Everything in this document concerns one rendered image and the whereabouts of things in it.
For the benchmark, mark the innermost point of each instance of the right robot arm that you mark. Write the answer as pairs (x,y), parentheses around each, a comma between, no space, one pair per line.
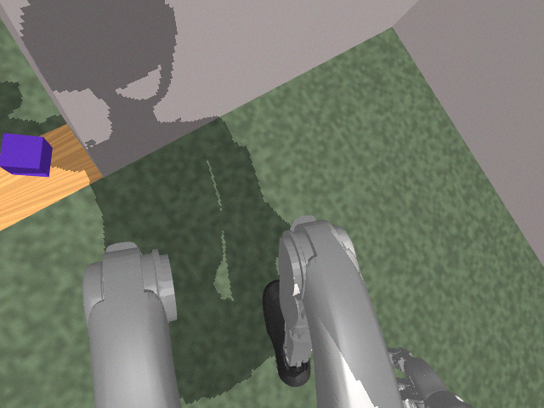
(445,399)

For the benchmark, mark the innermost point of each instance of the right robot foot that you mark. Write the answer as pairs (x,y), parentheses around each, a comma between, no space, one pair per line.
(275,325)

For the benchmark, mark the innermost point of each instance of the cube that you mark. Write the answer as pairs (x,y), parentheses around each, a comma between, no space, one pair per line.
(25,155)

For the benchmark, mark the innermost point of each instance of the right robot hand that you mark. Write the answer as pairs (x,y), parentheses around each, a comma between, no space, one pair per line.
(421,380)

